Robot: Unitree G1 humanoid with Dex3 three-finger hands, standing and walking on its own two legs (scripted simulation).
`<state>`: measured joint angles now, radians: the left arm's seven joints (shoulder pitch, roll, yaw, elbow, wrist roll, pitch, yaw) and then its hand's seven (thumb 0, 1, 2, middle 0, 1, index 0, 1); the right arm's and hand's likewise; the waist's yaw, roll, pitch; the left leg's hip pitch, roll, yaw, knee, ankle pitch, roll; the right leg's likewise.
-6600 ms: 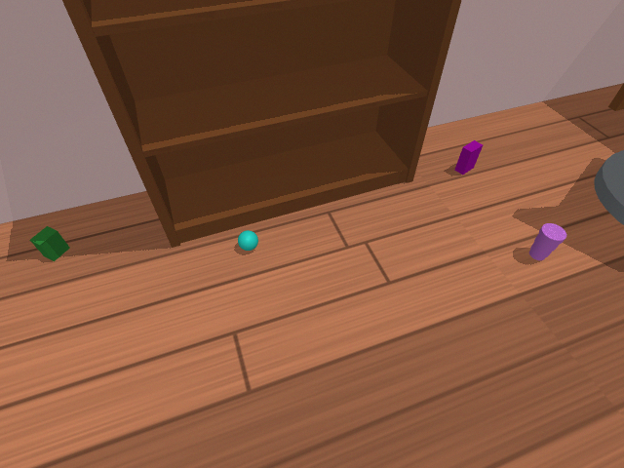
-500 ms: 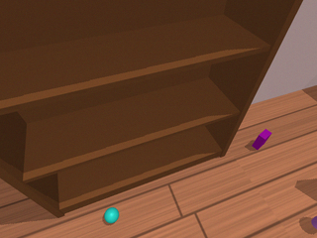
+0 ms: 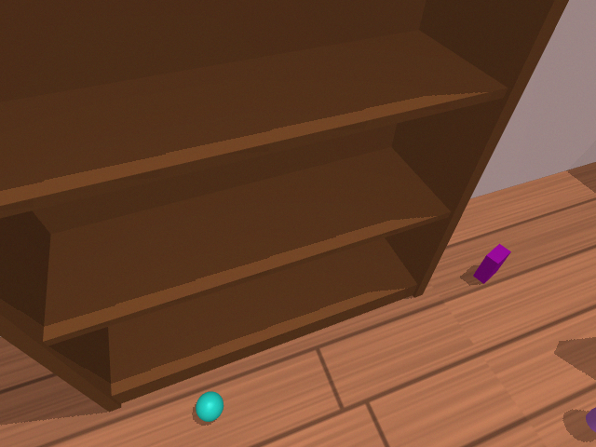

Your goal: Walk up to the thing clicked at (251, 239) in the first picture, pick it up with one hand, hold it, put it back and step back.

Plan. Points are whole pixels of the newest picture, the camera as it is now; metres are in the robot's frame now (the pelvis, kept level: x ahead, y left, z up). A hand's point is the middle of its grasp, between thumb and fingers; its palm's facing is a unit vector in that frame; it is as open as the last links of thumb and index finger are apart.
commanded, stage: stand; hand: left
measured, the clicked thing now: (209, 406) +0.38 +0.29 -0.74
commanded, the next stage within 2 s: walk up in 0.14 s
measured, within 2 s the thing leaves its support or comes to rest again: neither
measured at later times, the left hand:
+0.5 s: hand out of the picture +0.07 +0.31 -0.19, palm faces -0.02 -0.93 -0.37, open 7.4 cm
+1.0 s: hand out of the picture -0.09 +0.27 -0.16, palm faces -0.07 -0.91 -0.40, open 7.4 cm
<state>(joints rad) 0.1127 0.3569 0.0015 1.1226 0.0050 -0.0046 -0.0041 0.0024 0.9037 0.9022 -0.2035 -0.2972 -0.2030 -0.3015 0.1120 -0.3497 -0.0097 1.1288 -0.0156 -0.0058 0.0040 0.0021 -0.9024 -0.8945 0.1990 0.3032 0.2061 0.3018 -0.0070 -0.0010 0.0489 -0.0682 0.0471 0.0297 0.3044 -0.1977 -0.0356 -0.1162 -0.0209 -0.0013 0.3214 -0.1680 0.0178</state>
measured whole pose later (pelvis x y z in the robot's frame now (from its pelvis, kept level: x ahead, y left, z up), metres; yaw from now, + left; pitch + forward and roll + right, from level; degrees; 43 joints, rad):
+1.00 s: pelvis -0.19 +0.01 -0.02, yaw -4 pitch -3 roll +1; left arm 0.18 0.36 0.08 0.85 0.03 0.07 -0.01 0.00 0.90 0.90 -0.20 -0.30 -0.20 -0.30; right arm 0.13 -0.40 -0.06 0.86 -0.01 0.06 -0.04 0.00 -0.90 -0.89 0.20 0.30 0.21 0.30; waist 0.01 0.02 0.16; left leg -0.49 -0.05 -0.09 0.99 -0.48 -0.01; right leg -0.25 0.01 0.02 0.67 -0.37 -0.03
